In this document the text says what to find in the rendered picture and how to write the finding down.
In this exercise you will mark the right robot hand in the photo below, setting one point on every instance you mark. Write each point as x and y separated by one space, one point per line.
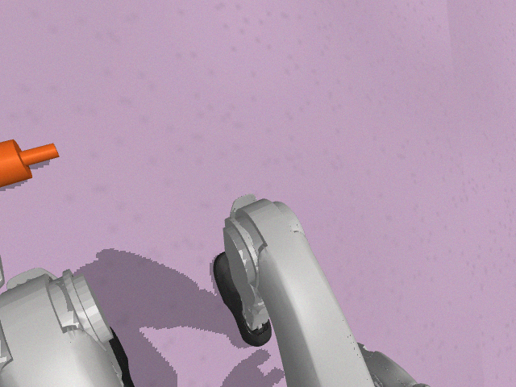
384 371

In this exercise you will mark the right robot foot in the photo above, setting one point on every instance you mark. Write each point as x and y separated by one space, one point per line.
231 299

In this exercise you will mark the bottle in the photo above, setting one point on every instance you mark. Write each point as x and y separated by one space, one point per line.
14 163

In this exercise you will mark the left robot foot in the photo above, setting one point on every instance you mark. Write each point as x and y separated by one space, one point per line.
122 360

